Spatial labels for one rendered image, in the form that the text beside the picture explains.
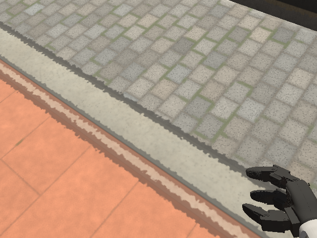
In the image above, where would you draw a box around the right robot forearm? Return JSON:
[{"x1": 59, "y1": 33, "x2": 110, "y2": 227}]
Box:
[{"x1": 299, "y1": 219, "x2": 317, "y2": 238}]

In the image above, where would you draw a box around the robot right hand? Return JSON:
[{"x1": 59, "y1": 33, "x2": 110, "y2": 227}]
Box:
[{"x1": 242, "y1": 165, "x2": 317, "y2": 238}]

